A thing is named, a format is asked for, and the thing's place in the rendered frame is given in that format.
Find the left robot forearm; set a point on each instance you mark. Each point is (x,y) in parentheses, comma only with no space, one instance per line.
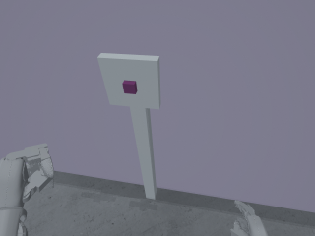
(12,221)

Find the panel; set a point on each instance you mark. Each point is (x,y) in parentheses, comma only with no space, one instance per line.
(145,71)

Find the button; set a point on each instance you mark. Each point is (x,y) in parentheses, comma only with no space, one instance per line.
(129,87)

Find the robot left hand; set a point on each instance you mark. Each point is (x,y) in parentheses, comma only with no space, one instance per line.
(15,169)

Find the robot right hand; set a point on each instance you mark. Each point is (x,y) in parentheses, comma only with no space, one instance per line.
(252,226)

